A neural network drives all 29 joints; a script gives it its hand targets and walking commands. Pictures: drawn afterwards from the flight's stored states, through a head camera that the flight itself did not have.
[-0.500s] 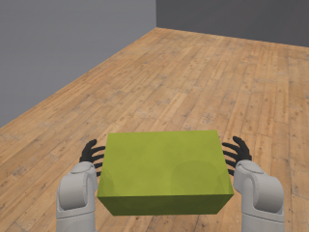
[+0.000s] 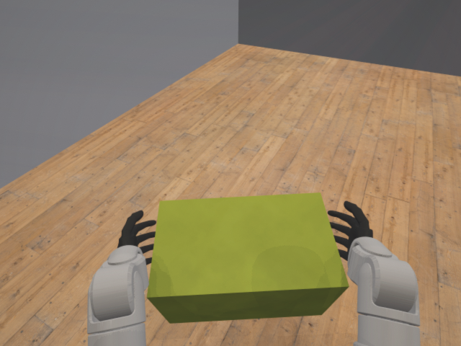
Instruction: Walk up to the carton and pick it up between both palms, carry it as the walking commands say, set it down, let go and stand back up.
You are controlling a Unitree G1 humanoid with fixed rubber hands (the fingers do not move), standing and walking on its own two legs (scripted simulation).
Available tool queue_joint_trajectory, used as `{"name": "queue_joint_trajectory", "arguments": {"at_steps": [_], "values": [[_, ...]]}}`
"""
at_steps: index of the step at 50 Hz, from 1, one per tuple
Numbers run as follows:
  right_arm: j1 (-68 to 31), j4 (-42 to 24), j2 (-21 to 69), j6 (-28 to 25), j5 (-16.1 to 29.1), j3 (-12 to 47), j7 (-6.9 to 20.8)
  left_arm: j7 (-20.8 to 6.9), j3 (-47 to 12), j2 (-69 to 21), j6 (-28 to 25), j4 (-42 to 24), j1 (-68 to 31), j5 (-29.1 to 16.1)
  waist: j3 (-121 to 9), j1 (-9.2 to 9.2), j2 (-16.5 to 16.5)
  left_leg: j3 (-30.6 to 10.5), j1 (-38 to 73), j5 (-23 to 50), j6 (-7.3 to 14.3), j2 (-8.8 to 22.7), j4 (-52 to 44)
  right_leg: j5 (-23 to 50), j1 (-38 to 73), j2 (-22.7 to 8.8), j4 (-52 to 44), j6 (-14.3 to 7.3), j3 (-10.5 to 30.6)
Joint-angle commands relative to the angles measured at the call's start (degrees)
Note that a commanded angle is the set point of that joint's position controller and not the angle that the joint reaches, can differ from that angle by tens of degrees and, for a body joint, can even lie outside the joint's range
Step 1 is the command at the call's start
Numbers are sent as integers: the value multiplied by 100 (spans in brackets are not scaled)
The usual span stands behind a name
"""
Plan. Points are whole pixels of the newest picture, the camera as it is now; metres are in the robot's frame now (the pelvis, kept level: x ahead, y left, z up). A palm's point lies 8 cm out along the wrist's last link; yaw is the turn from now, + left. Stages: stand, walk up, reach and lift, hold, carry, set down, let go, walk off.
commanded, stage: carry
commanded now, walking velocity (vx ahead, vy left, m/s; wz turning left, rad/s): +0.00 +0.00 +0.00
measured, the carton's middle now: (243, 259) +0.30 +0.01 +0.02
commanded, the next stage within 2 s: hold in 1.30 s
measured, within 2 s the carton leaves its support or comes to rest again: neither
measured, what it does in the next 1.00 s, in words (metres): steps on the spot: right foot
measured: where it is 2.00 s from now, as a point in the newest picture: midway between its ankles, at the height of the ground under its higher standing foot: outside the picture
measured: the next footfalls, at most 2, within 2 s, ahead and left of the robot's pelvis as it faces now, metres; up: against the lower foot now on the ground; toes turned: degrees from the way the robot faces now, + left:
right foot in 0.20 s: +0.04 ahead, -0.12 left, +0.00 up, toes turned +4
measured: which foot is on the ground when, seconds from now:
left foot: down 0.00-1.00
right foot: down 0.00-0.00, up 0.02-0.18, down 0.20-1.00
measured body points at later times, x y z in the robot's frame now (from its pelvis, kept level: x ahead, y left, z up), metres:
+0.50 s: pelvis -0.02 +0.00 +0.02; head -0.04 -0.01 +0.47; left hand +0.27 +0.17 +0.08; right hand +0.25 -0.20 +0.07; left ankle +0.00 +0.08 -0.71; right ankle +0.00 -0.13 -0.71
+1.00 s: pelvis -0.03 -0.01 +0.02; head -0.06 -0.01 +0.47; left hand +0.25 +0.17 +0.06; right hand +0.24 -0.20 +0.06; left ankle +0.00 +0.09 -0.71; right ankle +0.00 -0.13 -0.71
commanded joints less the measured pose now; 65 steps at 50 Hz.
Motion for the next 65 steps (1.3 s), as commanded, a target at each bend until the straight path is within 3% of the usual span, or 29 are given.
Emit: {"name": "queue_joint_trajectory", "arguments": {"at_steps": [1,2,3,4,5,7,8,9,11,12,13,14,15,16,17,18,20,21,24,26,27,39,46,49,50,59,60,63,65], "values": [[-2043,1836,3818,-268,1071,2917,1789,-1950,-2870,-4351,-535,1807,-2546,-1413,-982,-21,1029,-1980,566,3308,-13,1821,-2401,-1142,18,274,886,36,-129],[-2633,754,4002,-411,1475,3457,1823,-1968,-3431,-4718,-631,1014,-2916,-1754,-649,-11,1061,-2128,-69,1231,-15,1685,-2914,-1057,11,351,1346,-33,-38],[-2807,1035,4035,-632,1274,3193,1859,-2024,-3229,-4766,-848,1334,-3124,-1565,-345,-15,1051,-2002,-538,-578,-88,1473,-3278,-856,118,388,1616,-103,34],[-3208,834,4138,-936,1310,3233,1852,-2063,-3200,-4777,-1137,1087,-3451,-1614,-147,8,1032,-1665,-696,-777,-79,1308,-3189,-633,213,320,1554,-149,95],[-3528,781,4164,-1124,1373,3189,1834,-2055,-3068,-4781,-1332,1010,-3686,-1630,-178,3,1071,-1413,-673,-434,-98,1190,-3053,-624,263,326,1462,-181,80],[-3698,-187,4505,-1197,1901,3805,1797,-1978,-3733,-4993,-1405,-361,-4131,-2180,-378,-37,1352,-1236,-237,307,-49,1174,-2802,-802,283,340,848,-210,52],[-3360,20,4540,-1140,1862,3757,1768,-1938,-3772,-4995,-1354,-380,-4028,-2195,-556,-49,1414,-1261,-13,722,19,1197,-2670,-820,376,341,513,-221,78],[-3059,432,4461,-1152,1673,3577,1706,-1913,-3564,-4816,-1363,-76,-3747,-2035,-787,0,1147,-1291,300,1457,112,1242,-2334,-565,653,322,-252,-257,141],[-2802,-1241,4741,-626,2503,4788,1592,-1873,-4542,-5024,-822,-1452,-3109,-2823,-1680,24,343,-809,487,3098,58,900,-1217,800,1845,-50,-1023,-395,577],[-2353,-862,4603,-392,2376,4650,1562,-1855,-4352,-4824,-623,-1025,-2571,-2661,-1947,-32,-113,-560,388,2706,-44,713,-835,2447,2248,-363,-798,-527,838],[-2338,-1221,4530,-192,2589,4858,1562,-1824,-4341,-4782,-448,-1011,-2268,-2682,-2138,-61,-486,-470,445,2292,-137,547,-1067,3277,2442,-392,-447,-719,607],[-2305,-781,4291,-44,2496,4714,1611,-1779,-4016,-4657,-365,-316,-1847,-2407,-2153,-38,-672,-442,871,2794,-139,583,-1191,3242,1990,-343,-221,-782,536],[-1781,674,3807,-165,1746,3849,1656,-1778,-3115,-4198,-498,1180,-1345,-1589,-2241,-6,-524,-433,1206,3504,-94,653,-1256,2628,1787,-206,-147,-701,404],[-1657,900,3675,-264,1510,3694,1680,-1811,-2986,-4119,-607,1286,-1397,-1439,-2181,11,-348,-387,1297,3527,-38,731,-1333,1780,1668,-95,-457,-570,279],[-1839,579,3720,-386,1533,3879,1683,-1845,-3169,-4166,-717,916,-1707,-1521,-2032,9,-236,-450,1209,3579,9,790,-1411,1450,1653,-103,-577,-515,251],[-2364,-782,4123,-353,2176,4717,1688,-1858,-4065,-4448,-691,-669,-2377,-2208,-1761,8,-241,-463,1011,3707,9,794,-1397,1417,1669,-102,-681,-489,270],[-2909,-813,4337,-312,2302,4672,1713,-1881,-4127,-4632,-672,-832,-3006,-2319,-1380,-18,-291,-456,868,3482,-44,785,-1478,1285,1487,-57,-702,-488,234],[-2859,-157,4228,-355,2030,4261,1715,-1873,-3720,-4566,-732,-216,-3012,-2054,-1265,-27,-380,-468,764,3096,-43,759,-1564,1168,1387,-42,-758,-494,240],[-2689,372,3961,-611,1606,3874,1685,-1883,-3363,-4352,-964,494,-2662,-1629,-1246,-9,-134,-547,792,2239,-7,766,-1786,375,1239,-92,-1027,-517,347],[-2692,-15,4047,-763,1749,4088,1672,-1902,-3582,-4383,-1074,198,-2573,-1767,-1231,-23,-13,-561,845,2067,6,752,-1885,149,1226,-33,-1081,-522,315],[-2534,416,4031,-826,1558,3850,1683,-1906,-3394,-4383,-1150,510,-2546,-1621,-1273,-28,-9,-543,824,2168,-6,710,-1883,252,1259,0,-1034,-507,273],[-2393,681,3965,-1195,1364,3651,1642,-1910,-3362,-4243,-1491,613,-2519,-1548,-1082,-42,-50,-481,656,1440,-64,650,-2029,-166,1073,43,-1181,-442,232],[-2493,539,3879,-1488,1328,3635,1621,-1887,-3280,-4174,-1769,535,-2534,-1476,-1223,-50,-55,-406,716,1680,-74,620,-1864,15,1191,0,-1208,-450,273],[-2292,1058,3743,-1627,1078,3380,1621,-1874,-3030,-4085,-1909,1140,-2292,-1215,-1176,-50,-112,-478,713,1630,-60,652,-1954,-128,1098,53,-1158,-434,215],[-2382,572,3804,-1629,1272,3626,1613,-1867,-3308,-4150,-1909,580,-2470,-1437,-1166,-50,-22,-479,664,1622,-64,661,-1959,-55,1157,66,-1143,-428,215],[-2322,728,3714,-1956,1178,3583,1612,-1830,-3193,-4007,-2226,748,-2361,-1276,-1183,-40,-75,-448,738,1740,-66,662,-1879,47,1181,45,-1102,-427,239],[-2229,1197,3666,-2018,1000,3369,1612,-1844,-2984,-3945,-2287,1207,-2264,-1114,-1143,-39,-133,-450,732,1695,-65,662,-1859,17,1153,35,-1150,-430,258],[-2325,872,3686,-2115,1139,3523,1609,-1834,-3183,-3985,-2385,803,-2426,-1261,-1114,-42,32,-420,705,1570,-94,627,-1921,-121,1151,61,-1180,-414,255],[-2223,1162,3605,-2158,984,3373,1599,-1840,-3003,-3925,-2419,1182,-2238,-1104,-1144,-38,-4,-423,771,1639,-98,626,-1893,-58,1117,49,-1159,-423,260]]}}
